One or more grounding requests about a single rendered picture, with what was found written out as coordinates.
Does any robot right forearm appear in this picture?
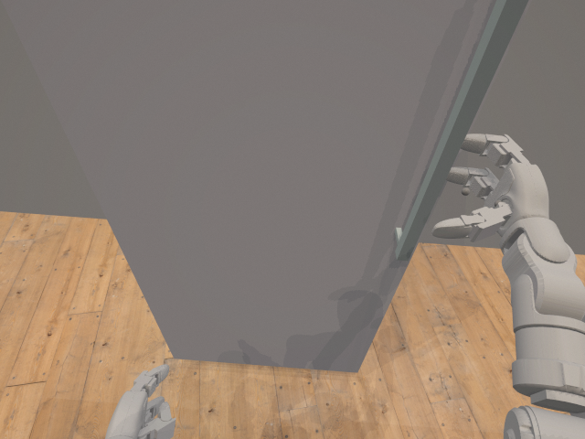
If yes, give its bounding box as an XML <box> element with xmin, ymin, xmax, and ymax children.
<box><xmin>499</xmin><ymin>217</ymin><xmax>585</xmax><ymax>419</ymax></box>

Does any fridge door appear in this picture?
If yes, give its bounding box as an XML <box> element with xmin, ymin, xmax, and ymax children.
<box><xmin>2</xmin><ymin>0</ymin><xmax>532</xmax><ymax>373</ymax></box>

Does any right robot upper arm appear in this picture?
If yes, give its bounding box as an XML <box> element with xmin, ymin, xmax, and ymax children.
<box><xmin>504</xmin><ymin>405</ymin><xmax>585</xmax><ymax>439</ymax></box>

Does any left robot hand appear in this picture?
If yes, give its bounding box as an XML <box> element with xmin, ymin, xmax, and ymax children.
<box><xmin>105</xmin><ymin>364</ymin><xmax>176</xmax><ymax>439</ymax></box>

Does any right robot hand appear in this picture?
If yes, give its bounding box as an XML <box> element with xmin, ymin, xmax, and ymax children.
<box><xmin>432</xmin><ymin>134</ymin><xmax>549</xmax><ymax>242</ymax></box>

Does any handle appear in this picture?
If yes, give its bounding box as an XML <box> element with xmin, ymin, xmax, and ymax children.
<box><xmin>395</xmin><ymin>0</ymin><xmax>528</xmax><ymax>261</ymax></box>

